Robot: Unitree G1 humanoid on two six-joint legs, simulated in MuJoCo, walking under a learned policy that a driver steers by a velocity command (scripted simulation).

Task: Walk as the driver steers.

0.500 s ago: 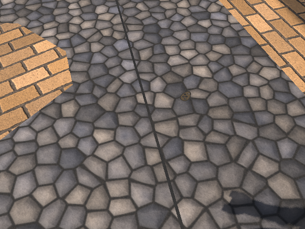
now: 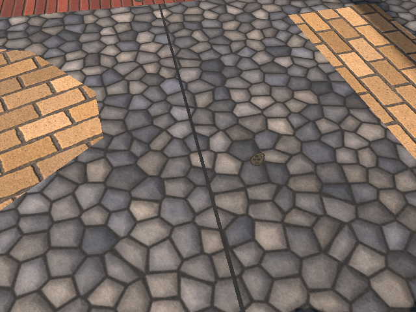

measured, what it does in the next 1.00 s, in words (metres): stands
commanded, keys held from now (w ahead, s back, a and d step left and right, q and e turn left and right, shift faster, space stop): no key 1.00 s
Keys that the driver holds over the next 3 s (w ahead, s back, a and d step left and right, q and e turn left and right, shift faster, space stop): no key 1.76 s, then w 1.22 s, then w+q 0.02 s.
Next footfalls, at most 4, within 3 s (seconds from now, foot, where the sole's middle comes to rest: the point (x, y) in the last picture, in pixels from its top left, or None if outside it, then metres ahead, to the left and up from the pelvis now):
2.48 left None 0.47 0.10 -0.77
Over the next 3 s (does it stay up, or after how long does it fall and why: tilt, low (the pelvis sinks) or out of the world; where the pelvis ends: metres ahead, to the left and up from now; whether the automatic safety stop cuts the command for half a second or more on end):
stays up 0.57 -0.01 0.00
